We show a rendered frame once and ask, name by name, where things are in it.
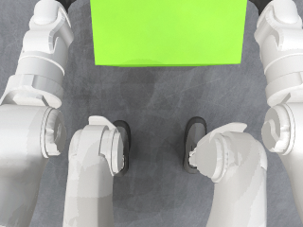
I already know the left robot upper arm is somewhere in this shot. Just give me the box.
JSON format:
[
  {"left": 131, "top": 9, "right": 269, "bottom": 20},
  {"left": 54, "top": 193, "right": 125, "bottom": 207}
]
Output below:
[{"left": 0, "top": 104, "right": 67, "bottom": 227}]

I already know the robot right forearm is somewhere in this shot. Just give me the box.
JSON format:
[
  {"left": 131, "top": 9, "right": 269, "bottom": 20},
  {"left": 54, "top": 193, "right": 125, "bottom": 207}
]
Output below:
[{"left": 254, "top": 0, "right": 303, "bottom": 107}]

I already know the carton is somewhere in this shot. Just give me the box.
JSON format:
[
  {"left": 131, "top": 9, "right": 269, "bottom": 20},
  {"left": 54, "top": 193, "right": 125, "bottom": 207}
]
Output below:
[{"left": 90, "top": 0, "right": 247, "bottom": 67}]

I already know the robot left forearm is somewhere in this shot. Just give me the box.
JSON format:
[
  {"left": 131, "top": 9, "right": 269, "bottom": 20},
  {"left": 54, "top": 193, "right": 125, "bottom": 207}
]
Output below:
[{"left": 0, "top": 0, "right": 74, "bottom": 109}]

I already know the left robot shin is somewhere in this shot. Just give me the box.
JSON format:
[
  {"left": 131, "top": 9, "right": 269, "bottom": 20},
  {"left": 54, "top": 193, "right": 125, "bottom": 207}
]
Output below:
[{"left": 68, "top": 115, "right": 124, "bottom": 174}]

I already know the robot left hand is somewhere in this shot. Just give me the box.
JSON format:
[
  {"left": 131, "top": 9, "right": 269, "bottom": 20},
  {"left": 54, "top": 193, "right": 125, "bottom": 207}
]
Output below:
[{"left": 55, "top": 0, "right": 77, "bottom": 13}]

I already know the robot right hand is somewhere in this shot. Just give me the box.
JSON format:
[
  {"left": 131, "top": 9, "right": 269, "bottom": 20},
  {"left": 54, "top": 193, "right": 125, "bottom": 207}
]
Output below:
[{"left": 249, "top": 0, "right": 273, "bottom": 16}]

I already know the robot right foot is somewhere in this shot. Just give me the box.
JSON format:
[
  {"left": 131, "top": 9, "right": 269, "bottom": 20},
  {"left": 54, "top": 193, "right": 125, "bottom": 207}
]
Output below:
[{"left": 183, "top": 116, "right": 207, "bottom": 174}]

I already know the right robot upper arm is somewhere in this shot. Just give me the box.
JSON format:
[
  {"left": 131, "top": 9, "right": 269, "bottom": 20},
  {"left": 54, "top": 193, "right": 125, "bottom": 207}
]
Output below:
[{"left": 261, "top": 102, "right": 303, "bottom": 224}]

